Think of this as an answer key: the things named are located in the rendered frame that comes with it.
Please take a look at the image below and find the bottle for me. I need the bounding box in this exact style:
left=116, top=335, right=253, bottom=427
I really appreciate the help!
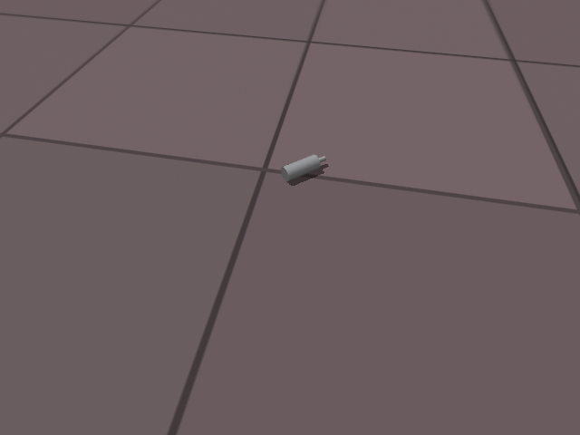
left=281, top=155, right=326, bottom=181

